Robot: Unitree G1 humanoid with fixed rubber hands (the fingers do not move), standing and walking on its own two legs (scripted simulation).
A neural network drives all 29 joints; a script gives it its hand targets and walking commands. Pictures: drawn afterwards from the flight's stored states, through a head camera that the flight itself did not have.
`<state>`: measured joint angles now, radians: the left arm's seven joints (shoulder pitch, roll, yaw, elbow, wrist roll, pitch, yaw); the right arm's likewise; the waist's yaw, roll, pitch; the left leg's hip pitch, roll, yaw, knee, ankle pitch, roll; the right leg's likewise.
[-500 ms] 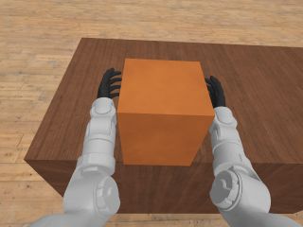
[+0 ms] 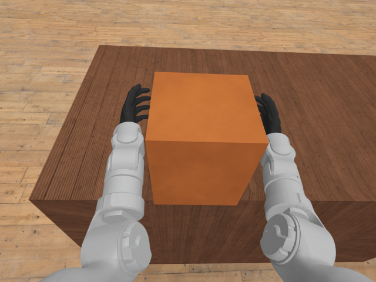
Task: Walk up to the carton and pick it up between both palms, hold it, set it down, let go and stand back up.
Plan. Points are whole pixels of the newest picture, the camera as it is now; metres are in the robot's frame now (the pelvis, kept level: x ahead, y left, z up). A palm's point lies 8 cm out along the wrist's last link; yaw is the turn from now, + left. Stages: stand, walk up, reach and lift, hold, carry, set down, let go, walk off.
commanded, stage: set down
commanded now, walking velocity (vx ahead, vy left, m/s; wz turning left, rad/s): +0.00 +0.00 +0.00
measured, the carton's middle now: (198, 143) +0.40 -0.01 +0.06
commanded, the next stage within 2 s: none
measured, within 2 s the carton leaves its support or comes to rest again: neither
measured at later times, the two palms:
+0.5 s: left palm (130, 116) +0.42 +0.14 +0.12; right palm (281, 119) +0.43 -0.20 +0.12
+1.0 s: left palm (123, 85) +0.43 +0.15 +0.19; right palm (308, 97) +0.44 -0.24 +0.18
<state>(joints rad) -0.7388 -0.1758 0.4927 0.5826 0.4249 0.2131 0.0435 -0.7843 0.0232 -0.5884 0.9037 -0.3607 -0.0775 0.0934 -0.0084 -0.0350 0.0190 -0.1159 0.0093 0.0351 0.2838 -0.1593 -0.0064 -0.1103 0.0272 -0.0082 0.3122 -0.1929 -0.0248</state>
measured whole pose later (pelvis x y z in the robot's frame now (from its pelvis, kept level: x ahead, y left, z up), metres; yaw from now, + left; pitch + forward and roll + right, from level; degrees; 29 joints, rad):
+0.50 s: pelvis -0.02 -0.01 -0.01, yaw -2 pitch +12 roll -1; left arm -1.00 0.10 0.08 1.09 -0.07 0.10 0.23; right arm -1.05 -0.31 0.01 1.32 0.30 -0.02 -0.04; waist 0.06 -0.01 -0.15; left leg -0.46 0.06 0.04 0.43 -0.17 -0.02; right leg -0.43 0.07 0.00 0.38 -0.15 -0.05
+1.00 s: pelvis -0.03 -0.02 -0.01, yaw -2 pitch +12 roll +0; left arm -1.05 0.22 0.10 0.79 -0.15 0.40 0.16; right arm -1.09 -0.44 0.10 1.07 0.43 0.20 -0.02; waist 0.04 -0.01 -0.14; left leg -0.43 0.06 0.04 0.35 -0.12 -0.03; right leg -0.42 0.08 0.00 0.35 -0.13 -0.06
